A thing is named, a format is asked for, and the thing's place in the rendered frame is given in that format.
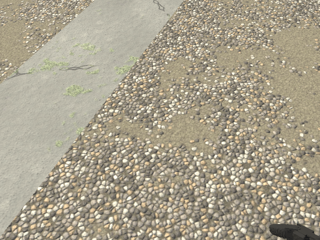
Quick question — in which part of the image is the right robot hand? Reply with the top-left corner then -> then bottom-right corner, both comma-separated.
269,223 -> 320,240

